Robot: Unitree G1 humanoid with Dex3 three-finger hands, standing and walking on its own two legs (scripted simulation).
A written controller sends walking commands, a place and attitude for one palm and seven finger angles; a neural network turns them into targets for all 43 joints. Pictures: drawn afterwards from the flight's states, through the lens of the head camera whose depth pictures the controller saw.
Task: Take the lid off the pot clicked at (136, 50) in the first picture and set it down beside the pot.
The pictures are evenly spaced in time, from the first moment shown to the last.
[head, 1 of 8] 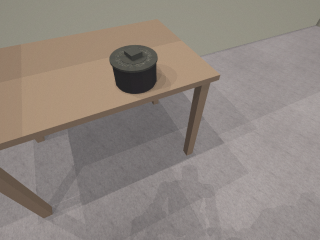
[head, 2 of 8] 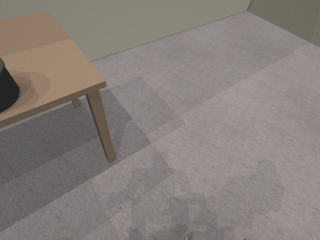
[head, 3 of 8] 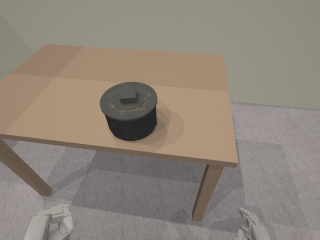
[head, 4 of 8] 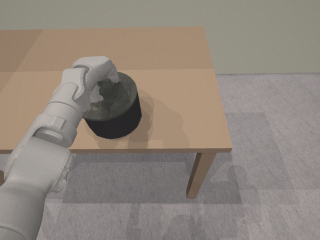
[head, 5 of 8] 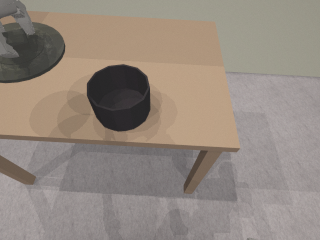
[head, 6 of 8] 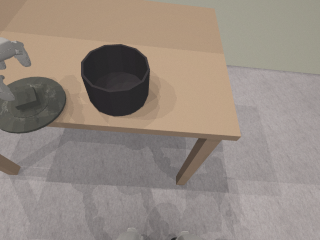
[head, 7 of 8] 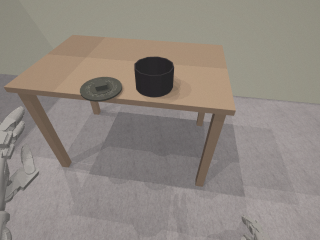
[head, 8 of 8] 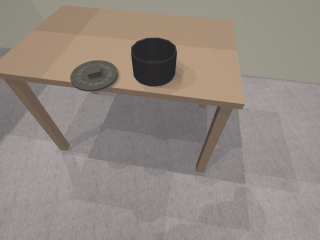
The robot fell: no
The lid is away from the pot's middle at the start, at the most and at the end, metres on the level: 0.00 0.25 0.25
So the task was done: yes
